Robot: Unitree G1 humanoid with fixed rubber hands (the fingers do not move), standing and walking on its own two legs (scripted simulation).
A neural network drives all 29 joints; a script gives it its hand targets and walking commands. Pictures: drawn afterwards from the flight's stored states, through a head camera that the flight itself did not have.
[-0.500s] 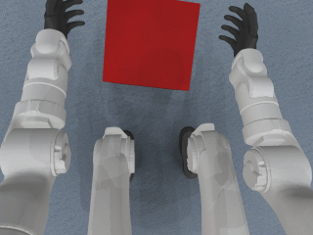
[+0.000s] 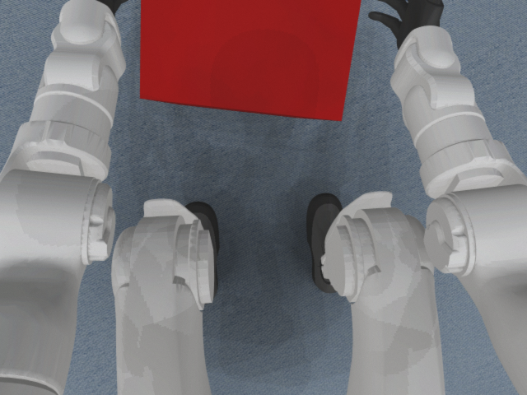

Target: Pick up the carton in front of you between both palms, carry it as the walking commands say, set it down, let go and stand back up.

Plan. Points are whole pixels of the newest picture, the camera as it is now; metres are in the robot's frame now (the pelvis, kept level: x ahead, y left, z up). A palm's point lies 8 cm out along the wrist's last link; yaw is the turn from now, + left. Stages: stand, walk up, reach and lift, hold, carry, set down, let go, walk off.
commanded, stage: reach and lift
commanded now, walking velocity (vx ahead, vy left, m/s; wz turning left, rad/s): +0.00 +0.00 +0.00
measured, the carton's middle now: (248, 34) +0.52 +0.04 -0.25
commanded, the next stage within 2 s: none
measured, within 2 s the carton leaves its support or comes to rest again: leaves its support in 0.64 s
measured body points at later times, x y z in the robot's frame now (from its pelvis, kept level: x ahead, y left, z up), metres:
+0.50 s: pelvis -0.01 +0.00 +0.01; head +0.36 +0.04 +0.26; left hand +0.54 +0.18 -0.18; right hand +0.53 -0.13 -0.18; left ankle +0.11 +0.12 -0.34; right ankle +0.12 -0.13 -0.34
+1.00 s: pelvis +0.00 -0.01 +0.05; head +0.27 +0.04 +0.40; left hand +0.51 +0.19 -0.04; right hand +0.51 -0.12 -0.03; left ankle +0.11 +0.12 -0.34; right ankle +0.12 -0.14 -0.34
